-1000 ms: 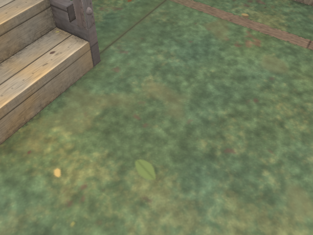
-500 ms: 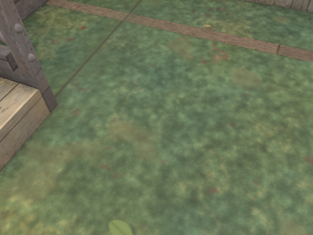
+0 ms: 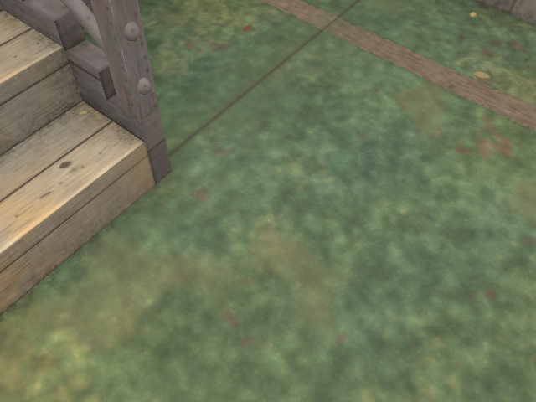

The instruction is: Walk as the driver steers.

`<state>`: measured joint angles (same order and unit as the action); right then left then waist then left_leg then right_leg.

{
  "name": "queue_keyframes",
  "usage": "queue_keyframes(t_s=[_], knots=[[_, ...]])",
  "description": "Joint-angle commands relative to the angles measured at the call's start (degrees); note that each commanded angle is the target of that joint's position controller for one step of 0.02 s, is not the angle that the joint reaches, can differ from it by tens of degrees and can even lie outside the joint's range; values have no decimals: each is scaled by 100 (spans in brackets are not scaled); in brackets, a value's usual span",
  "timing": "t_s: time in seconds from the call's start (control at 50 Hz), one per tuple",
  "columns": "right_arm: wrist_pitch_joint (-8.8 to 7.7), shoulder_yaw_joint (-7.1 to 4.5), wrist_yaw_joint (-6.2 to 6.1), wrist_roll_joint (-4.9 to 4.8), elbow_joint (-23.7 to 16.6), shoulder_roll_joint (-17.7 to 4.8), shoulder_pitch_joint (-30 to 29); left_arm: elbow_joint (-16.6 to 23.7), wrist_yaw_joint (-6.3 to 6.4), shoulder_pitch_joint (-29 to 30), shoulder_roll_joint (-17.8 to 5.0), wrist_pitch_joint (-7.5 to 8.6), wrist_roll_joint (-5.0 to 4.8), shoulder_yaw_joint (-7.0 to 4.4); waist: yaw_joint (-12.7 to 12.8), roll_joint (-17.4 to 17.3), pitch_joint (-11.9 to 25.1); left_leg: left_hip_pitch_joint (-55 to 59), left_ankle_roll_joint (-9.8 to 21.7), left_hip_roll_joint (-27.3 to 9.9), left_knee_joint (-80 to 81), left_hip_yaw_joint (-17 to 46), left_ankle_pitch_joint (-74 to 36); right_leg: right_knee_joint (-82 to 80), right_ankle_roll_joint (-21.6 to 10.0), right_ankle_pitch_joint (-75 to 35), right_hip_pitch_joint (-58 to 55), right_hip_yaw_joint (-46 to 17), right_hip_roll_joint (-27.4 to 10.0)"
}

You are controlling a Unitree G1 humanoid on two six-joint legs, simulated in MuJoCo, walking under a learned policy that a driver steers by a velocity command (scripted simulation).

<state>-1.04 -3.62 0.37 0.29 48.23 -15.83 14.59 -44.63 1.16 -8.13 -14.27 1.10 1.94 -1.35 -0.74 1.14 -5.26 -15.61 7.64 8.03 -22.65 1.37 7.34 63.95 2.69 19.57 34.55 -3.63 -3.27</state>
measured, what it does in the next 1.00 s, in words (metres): steps on the spot, turning left: right foot, then left foot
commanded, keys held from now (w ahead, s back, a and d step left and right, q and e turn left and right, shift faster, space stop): q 0.70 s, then w+q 0.30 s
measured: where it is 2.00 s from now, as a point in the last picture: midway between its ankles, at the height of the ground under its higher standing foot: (153, 401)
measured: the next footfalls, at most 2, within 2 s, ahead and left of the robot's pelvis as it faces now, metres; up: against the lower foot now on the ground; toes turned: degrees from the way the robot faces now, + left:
right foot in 0.34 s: +0.16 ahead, -0.14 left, +0.00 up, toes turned +17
left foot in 0.82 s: +0.04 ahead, +0.04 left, +0.00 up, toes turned +31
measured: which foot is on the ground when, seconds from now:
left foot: down 0.00-0.34, up 0.36-0.80, down 0.82-1.00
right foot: up 0.00-0.32, down 0.34-0.82, up 0.84-1.00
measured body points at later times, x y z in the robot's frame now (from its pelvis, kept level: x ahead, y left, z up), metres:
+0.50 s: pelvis +0.08 -0.06 +0.01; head +0.12 -0.09 +0.45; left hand +0.13 +0.24 -0.08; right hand +0.26 -0.32 -0.13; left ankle +0.00 +0.04 -0.65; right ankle +0.12 -0.15 -0.74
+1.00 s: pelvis +0.09 -0.01 +0.01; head +0.08 +0.03 +0.46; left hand +0.03 +0.29 -0.12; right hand +0.30 -0.20 -0.10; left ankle +0.01 +0.02 -0.74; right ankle +0.20 -0.12 -0.67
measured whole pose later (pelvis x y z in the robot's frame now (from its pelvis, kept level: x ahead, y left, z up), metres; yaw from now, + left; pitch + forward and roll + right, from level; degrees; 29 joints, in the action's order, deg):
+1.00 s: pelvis +0.09 -0.01 +0.01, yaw +36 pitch +0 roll -1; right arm 0.3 -2.1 0.9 0.5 43.5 -15.6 20.5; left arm -41.6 -1.9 -13.7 -18.4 -0.5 2.6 -3.3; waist -0.4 3.0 -0.7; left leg -4.7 5.1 4.3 -20.1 3.6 15.1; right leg 56.2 1.3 15.6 29.6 0.6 -3.3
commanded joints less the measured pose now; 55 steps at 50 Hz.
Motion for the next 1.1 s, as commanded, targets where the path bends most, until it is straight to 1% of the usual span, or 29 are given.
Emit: queue_keyframes(t_s=[0.02,0.08,0.12,0.2,0.26,0.3,0.32,0.34,0.36,0.38,0.4,0.42,0.44,0.46,0.48,0.52,0.58,0.7,0.76,0.8,0.82,0.84,0.86,0.88,0.9,0.92,0.96,1.02,1.1], knots=[[-24,-213,-33,7,-363,-870,181,152,29,-743,-475,-134,-2,-125,199,-420,1010,326,672,-1423,292,1099,-3941,-365,124,-373,-424,238,99],[90,-246,-75,7,-431,-914,312,341,46,-288,-550,-206,-31,-138,11,-572,1001,535,475,-1383,268,1453,-2899,-773,149,-564,-226,135,79],[155,-273,-99,36,-477,-949,395,446,60,-39,-584,-229,-55,-136,-98,-626,926,708,466,-1433,250,1771,-2318,-1032,144,-491,-106,47,104],[243,-315,-115,106,-567,-995,458,598,105,201,-649,-185,-127,-116,-201,-721,803,993,562,-1546,-13,2296,-2367,-1597,40,-23,-203,-76,290],[280,-336,-100,110,-656,-1043,314,648,130,84,-705,-107,-199,-99,-138,-795,818,1070,516,-1546,-277,2659,-2912,-2269,-111,281,-726,-135,472],[305,-339,-96,44,-737,-1047,18,595,151,-289,-716,-48,-214,-95,113,-815,770,810,230,-1331,-427,2809,-2472,-3411,-204,-41,-1536,-119,552],[311,-320,-112,-28,-811,-998,-208,530,182,-583,-752,3,-156,-108,314,-709,742,387,-49,-1086,-660,2717,-1796,-4345,-263,-736,-2264,-175,409],[291,-227,-117,-65,-886,-649,-14,554,246,-625,-1109,33,-65,-176,162,137,877,-175,-396,-634,-1476,2094,-101,-4860,-517,-1161,-2960,-1017,-640],[288,-171,-142,-69,-981,-394,530,754,233,-199,-1669,-35,-73,-257,-244,1403,883,-1322,-663,412,-2428,851,2832,-4794,-1245,-3310,-3426,-2592,-2061],[331,-300,-167,154,-800,-964,533,663,188,-596,-1422,-110,-133,-267,8,927,1077,-1352,-750,65,-3649,475,3138,-4526,-1791,-4066,-3246,-2526,-2224],[353,-353,-141,160,-737,-1053,395,695,167,-539,-1045,-127,-138,-155,-51,459,899,-1330,-793,-114,-4099,529,2761,-4463,-1737,-4119,-3013,-1929,-1883],[399,-358,-94,137,-682,-999,338,747,155,-249,-849,-143,-130,-105,-146,320,658,-1292,-873,-254,-4299,503,2367,-4487,-1512,-3814,-2766,-1260,-1452],[452,-348,-20,109,-690,-957,301,804,169,-67,-821,-152,-100,-94,-197,552,634,-1324,-939,-291,-4447,429,2059,-4488,-1308,-3646,-2766,-826,-1134],[491,-327,52,71,-687,-915,330,830,182,-32,-849,-155,-65,-105,-182,797,649,-1343,-1027,-276,-4593,331,1894,-4449,-1258,-3873,-2781,-512,-957],[513,-308,92,35,-697,-890,277,829,172,-111,-859,-156,-44,-118,-122,823,691,-1349,-1085,-269,-4643,252,1783,-4426,-1259,-3963,-2822,-326,-887],[535,-274,130,2,-791,-834,47,796,155,-317,-889,-141,-44,-156,16,784,735,-1476,-1152,-312,-4474,179,1691,-4425,-1348,-3888,-3053,-208,-965],[575,-221,162,31,-909,-745,-235,702,141,-596,-979,-125,-49,-225,172,799,713,-1585,-1159,-466,-3959,108,1713,-4449,-1475,-3594,-3323,-192,-1183],[580,-92,247,-7,-1121,-550,-531,669,11,-514,-1149,-125,-8,-329,215,919,717,-595,-933,-710,-2461,-306,1816,-4369,-1417,-3043,-2842,242,-1338],[541,-78,304,4,-1246,-626,-660,639,-67,-621,-1335,-158,36,-411,303,990,751,-77,-685,-681,-1677,-577,1893,-4625,-1266,-449,-2512,192,-1425],[465,-79,324,60,-1110,-602,-274,659,-82,-461,-1332,-209,-19,-424,-9,658,605,969,-446,-526,-593,-717,1482,-4317,-977,882,-1684,436,-1302],[391,-136,266,93,-804,-728,416,654,-90,-475,-1105,-225,-9,-375,-267,12,662,1831,-290,-532,-108,-314,1803,-3432,-728,1373,-963,800,-1014],[305,-231,180,152,-718,-1194,941,790,-154,-434,-494,-242,39,-210,-429,-1694,571,2216,52,-2074,875,1990,3302,-1184,-344,1984,191,1554,-334],[249,-340,146,128,-934,-1764,951,1215,-127,176,-672,-248,129,-219,-602,-1832,1,1513,836,-2969,1687,4224,4010,-597,-238,1797,1442,763,402],[262,-263,87,125,-832,-1381,818,1243,-165,462,-1042,-194,80,-322,-521,-1043,-410,1236,902,-2789,1722,3694,4022,-376,-266,1051,1422,213,7],[247,-165,42,66,-860,-1138,515,1108,-241,222,-1099,-123,-41,-353,-225,-1030,-474,1102,750,-2436,1697,3101,3599,-511,-259,365,1223,222,-75],[192,-133,14,45,-874,-1042,321,925,-283,-21,-1082,-57,-41,-351,-54,-962,-447,1100,585,-2058,1695,2565,2789,-697,-198,-69,972,221,-135],[41,-83,-11,26,-867,-895,295,668,-325,-304,-1013,-37,96,-350,28,-784,-95,1307,491,-1671,1535,1949,1185,-650,-113,-606,607,319,-85],[-102,-122,35,-20,-666,-955,730,685,-328,-140,-847,-87,69,-322,-29,-569,136,1574,555,-1606,1356,1783,215,-808,-33,-859,738,363,-19],[-140,-144,-4,10,-463,-959,1224,892,-330,580,-757,-81,50,-281,-314,-653,-24,1738,651,-1636,1354,1961,112,-1509,92,-1152,1109,361,17]])
Over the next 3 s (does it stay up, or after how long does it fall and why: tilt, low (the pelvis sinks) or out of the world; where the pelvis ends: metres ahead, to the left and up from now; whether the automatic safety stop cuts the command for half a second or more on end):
stays up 0.45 0.30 0.00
